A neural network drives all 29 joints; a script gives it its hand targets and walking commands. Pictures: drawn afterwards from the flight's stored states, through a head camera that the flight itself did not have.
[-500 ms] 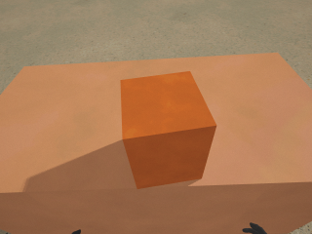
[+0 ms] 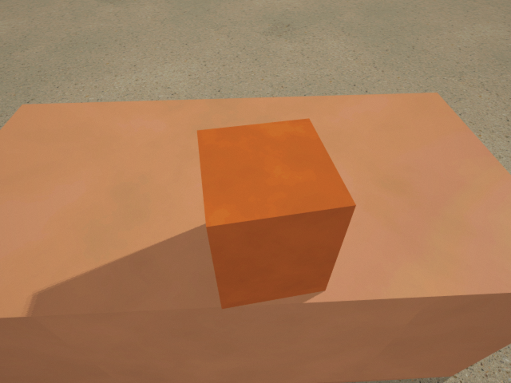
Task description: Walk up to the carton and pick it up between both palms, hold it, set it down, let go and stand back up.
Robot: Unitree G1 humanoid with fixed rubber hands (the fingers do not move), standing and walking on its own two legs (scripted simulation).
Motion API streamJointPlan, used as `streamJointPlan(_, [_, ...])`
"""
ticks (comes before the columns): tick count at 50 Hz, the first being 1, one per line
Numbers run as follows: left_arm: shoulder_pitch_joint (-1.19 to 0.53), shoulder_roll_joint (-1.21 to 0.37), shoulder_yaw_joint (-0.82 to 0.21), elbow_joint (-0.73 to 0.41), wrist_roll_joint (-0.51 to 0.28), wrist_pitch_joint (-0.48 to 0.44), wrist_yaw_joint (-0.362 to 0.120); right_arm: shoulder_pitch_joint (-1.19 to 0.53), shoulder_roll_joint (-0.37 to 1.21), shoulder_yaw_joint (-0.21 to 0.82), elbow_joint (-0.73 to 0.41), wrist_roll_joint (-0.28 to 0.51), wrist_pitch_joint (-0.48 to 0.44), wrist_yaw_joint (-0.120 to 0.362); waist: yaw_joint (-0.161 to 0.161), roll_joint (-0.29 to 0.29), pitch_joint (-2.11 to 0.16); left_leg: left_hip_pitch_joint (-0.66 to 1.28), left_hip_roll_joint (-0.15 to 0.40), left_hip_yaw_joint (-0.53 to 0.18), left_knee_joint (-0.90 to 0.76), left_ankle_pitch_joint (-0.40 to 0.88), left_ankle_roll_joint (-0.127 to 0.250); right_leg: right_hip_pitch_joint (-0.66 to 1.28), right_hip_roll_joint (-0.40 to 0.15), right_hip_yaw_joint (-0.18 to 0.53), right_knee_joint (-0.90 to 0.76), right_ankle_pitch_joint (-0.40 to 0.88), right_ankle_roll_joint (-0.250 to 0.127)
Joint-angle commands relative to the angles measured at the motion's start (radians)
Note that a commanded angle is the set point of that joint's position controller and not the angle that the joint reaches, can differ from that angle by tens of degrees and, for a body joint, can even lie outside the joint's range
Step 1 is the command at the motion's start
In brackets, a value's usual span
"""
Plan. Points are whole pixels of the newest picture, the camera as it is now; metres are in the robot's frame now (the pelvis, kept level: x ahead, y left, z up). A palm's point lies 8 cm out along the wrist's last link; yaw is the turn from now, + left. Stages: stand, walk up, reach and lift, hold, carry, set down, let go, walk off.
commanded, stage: walk up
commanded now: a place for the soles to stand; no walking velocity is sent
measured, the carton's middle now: (264, 215) +0.41 +0.01 +0.03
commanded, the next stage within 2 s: stand in 0.16 s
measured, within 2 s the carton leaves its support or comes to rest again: neither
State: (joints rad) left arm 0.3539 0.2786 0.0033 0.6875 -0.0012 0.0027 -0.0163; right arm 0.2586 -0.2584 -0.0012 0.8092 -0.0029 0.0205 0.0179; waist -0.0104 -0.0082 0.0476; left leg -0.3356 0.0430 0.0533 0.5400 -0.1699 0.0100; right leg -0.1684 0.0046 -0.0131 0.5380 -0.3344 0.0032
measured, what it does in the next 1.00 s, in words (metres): stands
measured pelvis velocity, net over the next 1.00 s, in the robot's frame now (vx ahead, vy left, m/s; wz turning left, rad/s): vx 0.00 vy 0.00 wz -0.02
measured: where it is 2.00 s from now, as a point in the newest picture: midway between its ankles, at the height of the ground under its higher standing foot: outside the picture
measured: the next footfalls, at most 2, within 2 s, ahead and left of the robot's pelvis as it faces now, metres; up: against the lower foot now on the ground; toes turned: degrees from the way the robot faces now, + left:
none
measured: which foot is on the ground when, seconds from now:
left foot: down 0.00-1.00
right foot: down 0.00-1.00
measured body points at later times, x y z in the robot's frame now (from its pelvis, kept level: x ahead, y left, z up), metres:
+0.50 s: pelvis +0.02 -0.01 +0.00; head +0.02 +0.00 +0.45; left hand +0.10 +0.25 -0.12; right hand +0.11 -0.27 -0.12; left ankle +0.08 +0.11 -0.73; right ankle -0.03 -0.12 -0.73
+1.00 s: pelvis +0.00 +0.00 -0.02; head +0.05 +0.01 +0.43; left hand +0.18 +0.25 -0.14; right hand +0.14 -0.27 -0.13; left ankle +0.08 +0.12 -0.73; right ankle -0.03 -0.12 -0.73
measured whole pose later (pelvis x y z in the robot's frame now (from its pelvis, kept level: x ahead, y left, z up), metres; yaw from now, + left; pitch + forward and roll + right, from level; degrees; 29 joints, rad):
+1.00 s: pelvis +0.00 +0.00 -0.02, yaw -1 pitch -1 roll +0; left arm 0.05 0.28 0.00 0.65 -0.01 0.31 0.02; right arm 0.07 -0.23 -0.12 0.90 -0.07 -0.12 0.04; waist -0.02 -0.03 0.13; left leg -0.43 0.04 0.08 0.70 -0.25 0.00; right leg -0.29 0.00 0.01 0.73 -0.43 0.01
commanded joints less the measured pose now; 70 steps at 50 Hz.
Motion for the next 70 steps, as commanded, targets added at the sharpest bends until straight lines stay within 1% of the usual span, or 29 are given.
streamJointPlan(1, [0.062,0.128,0.048,-0.060,0.006,-0.024,0.003,-0.022,-0.169,-0.052,-0.113,-0.002,-0.030,-0.014,0.015,0.053,-0.024,0.077,0.120,-0.177,-0.191,-0.268,0.043,-0.139,-0.064,0.101,-0.129,-0.080,-0.048])
streamJointPlan(4, [0.062,0.116,0.046,-0.050,0.005,-0.026,0.004,-0.004,-0.167,-0.051,-0.116,-0.004,-0.031,-0.014,0.007,0.064,-0.031,0.104,0.123,-0.168,-0.176,-0.224,0.044,-0.151,-0.070,0.115,-0.128,-0.055,-0.050])
streamJointPlan(12, [0.050,0.132,0.045,-0.032,-0.001,-0.033,0.008,0.006,-0.152,-0.041,-0.114,-0.003,-0.032,-0.017,-0.010,-0.002,0.012,0.147,0.098,-0.099,-0.097,-0.024,0.042,-0.184,-0.095,0.152,-0.155,0.087,-0.047])
streamJointPlan(15, [0.063,0.136,0.044,-0.027,-0.002,-0.032,0.011,0.002,-0.150,-0.038,-0.112,-0.004,-0.032,-0.019,-0.003,0.005,-0.024,0.170,0.098,-0.093,-0.083,0.023,0.044,-0.166,-0.099,0.148,-0.148,0.125,-0.048])
streamJointPlan(17, [0.056,0.137,0.045,-0.029,-0.005,-0.030,0.011,-0.013,-0.148,-0.035,-0.113,-0.004,-0.030,-0.021,0.001,-0.019,-0.002,0.172,0.095,-0.080,-0.073,0.041,0.038,-0.178,-0.098,0.144,-0.154,0.138,-0.042])
streamJointPlan(18, [0.060,0.134,0.045,-0.024,-0.004,-0.028,0.011,-0.009,-0.151,-0.036,-0.109,-0.003,-0.030,-0.021,0.000,0.002,-0.019,0.172,0.095,-0.079,-0.078,0.035,0.040,-0.169,-0.097,0.143,-0.149,0.135,-0.043])
streamJointPlan(23, [0.052,0.131,0.043,-0.028,-0.001,-0.027,0.014,-0.013,-0.152,-0.031,-0.109,-0.005,-0.033,-0.023,0.006,0.019,-0.038,0.173,0.107,-0.064,-0.070,0.129,0.046,-0.117,-0.096,0.146,-0.126,0.216,-0.040])
streamJointPlan(25, [0.044,0.135,0.042,-0.030,-0.003,-0.025,0.014,-0.015,-0.153,-0.032,-0.108,-0.003,-0.033,-0.024,0.007,-0.005,-0.046,0.192,0.111,-0.068,-0.073,0.130,0.047,-0.126,-0.089,0.144,-0.117,0.209,-0.040])
streamJointPlan(29, [0.036,0.134,0.044,-0.028,-0.003,-0.020,0.015,-0.005,-0.162,-0.033,-0.099,0.001,-0.030,-0.023,0.004,0.018,-0.035,0.171,0.112,-0.054,-0.084,0.109,0.045,-0.114,-0.087,0.143,-0.118,0.187,-0.037])
streamJointPlan(33, [0.003,0.140,0.047,-0.031,-0.005,-0.019,0.016,-0.009,-0.148,-0.029,-0.093,-0.002,-0.028,-0.022,-0.001,-0.014,-0.007,0.172,0.105,-0.045,-0.080,0.089,0.037,-0.140,-0.087,0.152,-0.136,0.185,-0.036])
streamJointPlan(36, [0.015,0.127,0.045,-0.025,-0.002,-0.019,0.015,-0.007,-0.163,-0.033,-0.093,-0.002,-0.030,-0.023,0.004,0.031,-0.020,0.184,0.115,-0.046,-0.097,0.075,0.045,-0.133,-0.082,0.158,-0.120,0.184,-0.039])
streamJointPlan(41, [-0.003,0.137,0.047,-0.023,-0.003,-0.020,0.017,0.002,-0.161,-0.032,-0.089,-0.002,-0.031,-0.023,-0.003,-0.011,-0.035,0.191,0.115,-0.038,-0.098,0.064,0.040,-0.122,-0.076,0.161,-0.128,0.182,-0.035])
streamJointPlan(42, [-0.662,0.197,0.055,-0.113,-0.036,0.115,0.029,-0.589,-0.061,-0.146,-0.077,-0.121,-0.180,-0.001,0.007,-0.033,-0.022,0.086,0.000,0.024,0.042,-0.188,-0.017,-0.466,-0.050,-0.020,-0.025,-0.076,-0.032])
streamJointPlan(43, [-0.538,0.142,0.011,-0.126,-0.029,0.183,0.050,-0.394,-0.090,-0.163,-0.023,-0.128,-0.211,0.022,-0.022,-0.039,0.078,0.185,0.003,0.001,0.062,-0.267,-0.020,-0.578,-0.065,-0.033,-0.032,-0.182,-0.049])
streamJointPlan(44, [-0.523,0.142,0.028,-0.156,-0.013,0.224,0.050,-0.369,-0.107,-0.164,-0.039,-0.122,-0.214,0.028,-0.020,-0.049,0.043,0.259,0.006,-0.003,0.064,-0.258,-0.019,-0.606,-0.065,-0.046,-0.050,-0.187,-0.055])
streamJointPlan(45, [-0.483,0.121,0.019,-0.167,-0.017,0.264,0.044,-0.332,-0.105,-0.164,-0.042,-0.101,-0.210,0.027,-0.024,-0.043,-0.033,0.322,0.017,-0.014,0.093,-0.198,-0.032,-0.599,-0.062,-0.054,-0.029,-0.109,-0.059])
streamJointPlan(46, [-0.464,0.112,0.022,-0.212,-0.008,0.301,0.038,-0.296,-0.110,-0.161,-0.044,-0.081,-0.201,0.026,-0.008,-0.025,-0.084,0.379,0.021,-0.014,0.103,-0.162,-0.041,-0.586,-0.058,-0.055,-0.030,-0.070,-0.060])
streamJointPlan(47, [-0.422,0.098,0.023,-0.251,0.001,0.333,0.032,-0.253,-0.123,-0.164,-0.053,-0.058,-0.197,0.025,-0.008,-0.022,-0.132,0.451,0.025,-0.019,0.105,-0.106,-0.043,-0.578,-0.052,-0.055,-0.044,-0.015,-0.064])
streamJointPlan(49, [-0.307,0.074,0.033,-0.328,0.030,0.363,0.028,-0.176,-0.155,-0.177,-0.049,-0.012,-0.191,0.028,-0.011,0.020,-0.227,0.564,0.030,-0.033,0.098,0.087,-0.058,-0.494,-0.009,-0.077,-0.052,0.160,-0.052])
streamJointPlan(50, [-0.252,0.067,0.051,-0.343,0.050,0.364,0.025,-0.138,-0.172,-0.170,-0.037,0.009,-0.192,0.028,-0.011,0.030,-0.263,0.600,0.021,-0.034,0.093,0.212,-0.064,-0.422,0.009,-0.082,-0.058,0.289,-0.039])
streamJointPlan(52, [-0.158,0.042,0.075,-0.382,0.077,0.345,0.026,-0.092,-0.198,-0.145,-0.050,0.054,-0.204,0.035,0.000,0.050,-0.322,0.658,0.000,-0.049,0.055,0.344,-0.071,-0.347,0.035,-0.086,-0.083,0.382,-0.025])
streamJointPlan(53, [-0.131,0.035,0.079,-0.377,0.077,0.328,0.030,-0.089,-0.200,-0.130,-0.051,0.063,-0.209,0.042,0.003,0.026,-0.307,0.655,-0.006,-0.057,0.034,0.369,-0.068,-0.331,0.042,-0.088,-0.100,0.392,-0.019])
streamJointPlan(55, [-0.117,0.024,0.085,-0.373,0.083,0.293,0.045,-0.110,-0.209,-0.116,-0.068,0.061,-0.224,0.053,0.010,0.034,-0.280,0.646,-0.026,-0.055,-0.007,0.390,-0.066,-0.296,0.050,-0.079,-0.139,0.408,-0.014])
streamJointPlan(57, [-0.145,0.026,0.091,-0.331,0.068,0.261,0.047,-0.137,-0.188,-0.095,-0.097,0.040,-0.238,0.052,0.009,-0.018,-0.223,0.606,-0.043,-0.042,-0.029,0.344,-0.049,-0.290,0.036,-0.054,-0.175,0.434,-0.001])
streamJointPlan(59, [-0.203,0.036,0.090,-0.315,0.054,0.223,0.050,-0.175,-0.154,-0.086,-0.122,0.023,-0.251,0.047,0.019,-0.034,-0.172,0.545,-0.054,-0.027,-0.058,0.250,-0.039,-0.286,0.023,-0.039,-0.192,0.376,0.009])
streamJointPlan(61, [-0.259,0.042,0.081,-0.313,0.042,0.191,0.054,-0.177,-0.117,-0.077,-0.140,0.013,-0.251,0.046,0.016,-0.030,-0.111,0.520,-0.058,-0.012,-0.084,0.137,-0.030,-0.321,-0.002,-0.016,-0.229,0.240,0.003])
streamJointPlan(64, [-0.319,0.037,0.059,-0.339,0.028,0.147,0.068,-0.165,-0.075,-0.069,-0.160,0.022,-0.250,0.047,0.014,0.017,-0.054,0.535,-0.053,-0.004,-0.110,0.062,-0.030,-0.391,-0.022,0.001,-0.276,0.092,-0.017])
streamJointPlan(67, [-0.311,0.033,0.044,-0.365,0.015,0.106,0.077,-0.134,-0.065,-0.064,-0.184,0.033,-0.244,0.050,0.007,0.043,-0.038,0.561,-0.042,-0.006,-0.128,0.074,-0.034,-0.390,-0.022,0.002,-0.297,0.070,-0.029])
streamJointPlan(70, [-0.273,0.033,0.047,-0.360,0.003,0.075,0.079,-0.118,-0.066,-0.061,-0.195,0.040,-0.244,0.049,0.005,0.032,-0.049,0.592,-0.039,-0.007,-0.142,0.104,-0.035,-0.374,-0.021,0.007,-0.318,0.075,-0.033])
